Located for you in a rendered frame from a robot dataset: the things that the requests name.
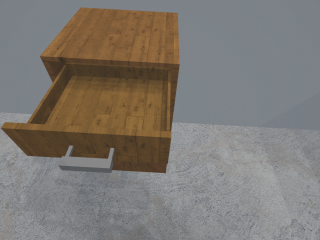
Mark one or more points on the handle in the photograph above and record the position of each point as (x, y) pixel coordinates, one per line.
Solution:
(86, 164)

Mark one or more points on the cabinet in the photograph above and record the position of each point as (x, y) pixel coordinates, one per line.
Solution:
(119, 37)

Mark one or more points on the drawer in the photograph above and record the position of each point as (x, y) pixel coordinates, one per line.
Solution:
(96, 107)

